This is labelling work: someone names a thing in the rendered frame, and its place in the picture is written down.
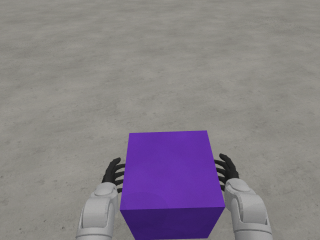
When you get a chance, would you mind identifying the robot right hand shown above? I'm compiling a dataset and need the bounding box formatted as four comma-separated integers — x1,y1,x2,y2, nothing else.
214,153,240,192

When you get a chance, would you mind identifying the robot left hand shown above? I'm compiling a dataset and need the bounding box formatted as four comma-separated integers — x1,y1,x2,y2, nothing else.
101,157,126,193

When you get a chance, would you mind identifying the right robot forearm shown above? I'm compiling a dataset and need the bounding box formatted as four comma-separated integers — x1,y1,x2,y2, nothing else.
224,178,273,240

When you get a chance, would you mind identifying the left robot forearm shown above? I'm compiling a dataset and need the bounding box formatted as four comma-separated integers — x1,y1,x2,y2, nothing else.
75,182,119,240

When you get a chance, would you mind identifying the carton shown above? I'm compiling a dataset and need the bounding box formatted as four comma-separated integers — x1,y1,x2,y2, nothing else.
119,130,226,240

